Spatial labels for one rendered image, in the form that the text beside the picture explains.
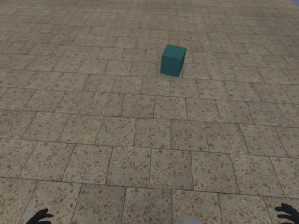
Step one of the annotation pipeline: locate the robot right hand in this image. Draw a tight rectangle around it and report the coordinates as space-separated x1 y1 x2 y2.
274 203 299 224

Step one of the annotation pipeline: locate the robot left hand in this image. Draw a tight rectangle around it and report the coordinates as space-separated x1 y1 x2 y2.
26 208 53 224

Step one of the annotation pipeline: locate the carton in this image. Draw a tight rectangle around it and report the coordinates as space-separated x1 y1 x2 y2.
160 44 187 77

